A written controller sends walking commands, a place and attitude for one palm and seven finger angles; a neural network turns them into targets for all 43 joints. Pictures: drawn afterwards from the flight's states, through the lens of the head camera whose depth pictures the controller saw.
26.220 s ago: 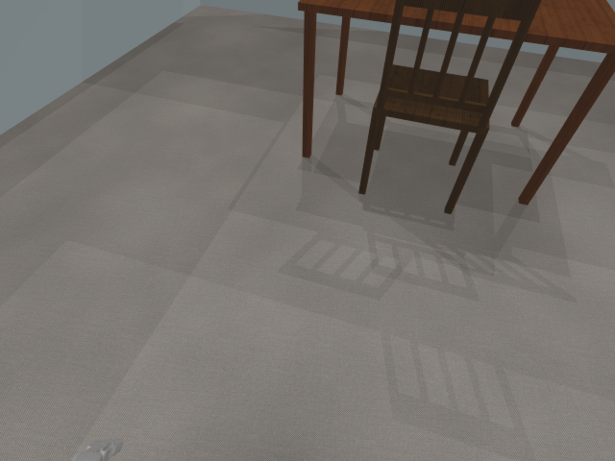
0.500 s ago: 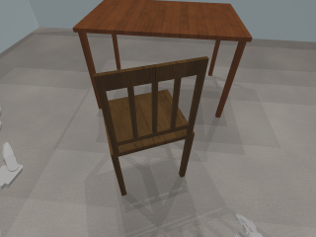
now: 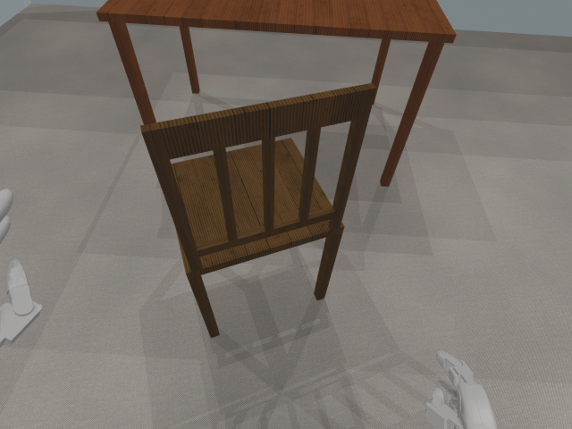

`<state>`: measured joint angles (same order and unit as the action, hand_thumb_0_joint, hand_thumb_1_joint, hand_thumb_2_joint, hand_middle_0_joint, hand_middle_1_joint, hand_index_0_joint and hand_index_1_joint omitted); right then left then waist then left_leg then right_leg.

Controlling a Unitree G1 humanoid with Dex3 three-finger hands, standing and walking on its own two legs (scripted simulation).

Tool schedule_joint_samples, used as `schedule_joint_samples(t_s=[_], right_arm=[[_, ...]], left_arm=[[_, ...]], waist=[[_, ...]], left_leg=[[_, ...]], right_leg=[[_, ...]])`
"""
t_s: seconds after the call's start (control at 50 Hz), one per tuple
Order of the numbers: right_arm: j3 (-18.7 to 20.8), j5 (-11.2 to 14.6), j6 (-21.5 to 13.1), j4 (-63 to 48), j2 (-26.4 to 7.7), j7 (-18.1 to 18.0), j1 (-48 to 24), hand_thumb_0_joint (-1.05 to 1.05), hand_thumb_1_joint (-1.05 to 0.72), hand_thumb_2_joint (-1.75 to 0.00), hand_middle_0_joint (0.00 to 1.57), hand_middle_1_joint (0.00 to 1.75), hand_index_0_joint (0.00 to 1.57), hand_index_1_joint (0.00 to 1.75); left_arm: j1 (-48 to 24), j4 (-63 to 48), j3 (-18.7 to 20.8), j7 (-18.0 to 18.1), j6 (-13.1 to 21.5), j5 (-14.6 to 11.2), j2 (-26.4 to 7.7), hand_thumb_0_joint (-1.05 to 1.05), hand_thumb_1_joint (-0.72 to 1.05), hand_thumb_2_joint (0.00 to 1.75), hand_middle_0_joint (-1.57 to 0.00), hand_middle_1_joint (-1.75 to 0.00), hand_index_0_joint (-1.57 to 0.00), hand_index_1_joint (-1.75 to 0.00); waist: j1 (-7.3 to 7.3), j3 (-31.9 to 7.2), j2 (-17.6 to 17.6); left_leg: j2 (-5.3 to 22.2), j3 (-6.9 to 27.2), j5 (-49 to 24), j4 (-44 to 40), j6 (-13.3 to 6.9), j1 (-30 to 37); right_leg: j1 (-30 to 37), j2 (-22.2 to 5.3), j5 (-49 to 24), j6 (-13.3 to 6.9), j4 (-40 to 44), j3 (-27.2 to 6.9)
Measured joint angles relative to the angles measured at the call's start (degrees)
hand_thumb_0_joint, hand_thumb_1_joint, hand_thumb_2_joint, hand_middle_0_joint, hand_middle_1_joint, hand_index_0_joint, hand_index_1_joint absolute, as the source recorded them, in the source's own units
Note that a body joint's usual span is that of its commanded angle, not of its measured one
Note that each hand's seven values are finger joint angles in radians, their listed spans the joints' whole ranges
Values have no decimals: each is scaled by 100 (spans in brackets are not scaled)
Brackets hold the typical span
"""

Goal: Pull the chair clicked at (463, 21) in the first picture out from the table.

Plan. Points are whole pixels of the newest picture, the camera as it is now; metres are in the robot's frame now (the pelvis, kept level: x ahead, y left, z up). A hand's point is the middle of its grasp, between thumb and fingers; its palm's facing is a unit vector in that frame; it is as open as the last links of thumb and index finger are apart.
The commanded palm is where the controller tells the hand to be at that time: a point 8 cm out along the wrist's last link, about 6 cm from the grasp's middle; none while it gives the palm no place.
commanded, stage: stop stepping back and stand still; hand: left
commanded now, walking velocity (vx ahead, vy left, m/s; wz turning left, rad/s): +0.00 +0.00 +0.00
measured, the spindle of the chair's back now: (268, 188) +0.59 +0.06 -0.08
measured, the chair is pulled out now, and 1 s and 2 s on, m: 0.55 0.55 0.55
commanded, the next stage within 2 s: let the arm hang, fingers relaxed in 0.10 s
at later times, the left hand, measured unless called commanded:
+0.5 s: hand out of the picture +0.05 +0.17 -0.17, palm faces +0.09 -0.98 -0.17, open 6.9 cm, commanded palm none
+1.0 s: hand out of the picture -0.02 +0.16 -0.17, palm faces +0.04 -0.98 -0.20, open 7.3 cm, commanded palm none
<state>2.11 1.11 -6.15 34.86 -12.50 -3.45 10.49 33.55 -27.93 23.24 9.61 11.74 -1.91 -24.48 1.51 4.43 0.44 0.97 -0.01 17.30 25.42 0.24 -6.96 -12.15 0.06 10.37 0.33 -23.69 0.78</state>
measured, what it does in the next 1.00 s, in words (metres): stands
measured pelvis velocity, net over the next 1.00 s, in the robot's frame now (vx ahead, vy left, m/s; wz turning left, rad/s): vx -0.02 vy -0.01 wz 0.02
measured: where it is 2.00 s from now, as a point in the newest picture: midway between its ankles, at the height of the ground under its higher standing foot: outside the picture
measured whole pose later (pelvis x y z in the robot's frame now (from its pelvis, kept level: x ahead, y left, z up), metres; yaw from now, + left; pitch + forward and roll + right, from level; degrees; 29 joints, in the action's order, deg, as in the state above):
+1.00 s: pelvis -0.02 -0.01 +0.00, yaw +1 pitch -1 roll +0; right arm -0.6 -0.9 -0.2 60.7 -6.0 -1.4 22.4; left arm 16.7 60.7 -0.3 2.3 -1.0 0.6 -7.8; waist 0.4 3.0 -1.2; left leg 0.3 1.3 16.2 26.8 0.6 -9.9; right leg -15.4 -0.7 10.7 -0.7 -26.7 2.1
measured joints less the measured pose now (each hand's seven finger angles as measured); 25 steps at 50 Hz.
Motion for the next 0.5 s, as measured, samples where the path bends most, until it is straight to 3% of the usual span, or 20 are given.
schedule_joint_samples(t_s=[0.2,0.22,0.24,0.3,0.38,0.46,0.5], right_arm=[[-142,-21,68,-61,172,-6,34,1,-90,-90,20,30,20,30],[-104,-26,-39,40,140,106,44,1,-90,-90,20,30,20,30],[-67,-44,-84,194,79,229,30,1,-90,-90,20,30,20,30],[-80,-171,169,656,-72,391,-88,1,-90,-90,20,30,20,30],[-204,-255,492,1036,17,415,-99,1,-90,-90,20,30,20,30],[-301,-239,594,1390,224,376,165,1,-90,-90,20,30,20,30],[-281,-222,618,1602,324,313,385,1,-91,-90,20,30,20,30]], left_arm=[[-31,-40,16,20,-32,-22,51,1,89,90,-22,-30,-22,-30],[-195,247,-113,-53,31,94,35,1,89,90,-21,-30,-21,-30],[-483,753,-346,-209,-38,195,37,1,89,90,-21,-30,-21,-30],[-1351,2891,-1091,-564,-723,317,399,0,90,90,-20,-30,-20,-30],[-1882,5597,-1814,-757,-1449,387,1053,0,91,90,-20,-30,-20,-30],[-1772,7158,-2344,-858,-1597,325,1598,1,91,90,-20,-30,-20,-30],[-1787,7447,-2132,-692,-1454,225,1621,-3,100,90,-21,-30,-21,-30]], waist=[[-135,-41,-18],[-147,-113,-59],[-178,-204,-100],[-223,-441,-208],[-124,-365,-195],[-58,-125,71],[-121,-29,177]], left_leg=[[-24,-2,-24,-43,-49,21],[-43,29,-19,40,-59,-108],[-99,59,-1,152,-74,-259],[-289,59,89,444,-137,-571],[-320,25,162,603,-142,-580],[-220,32,130,536,-78,-443],[-154,108,89,501,-33,-436]], right_leg=[[79,-23,-85,51,159,-4],[-45,-48,-82,49,56,35],[-217,-108,-25,43,-133,63],[-634,-299,291,70,-696,37],[-710,-326,397,107,-966,-9],[-555,-225,327,28,-844,9],[-474,-167,249,-15,-700,93]])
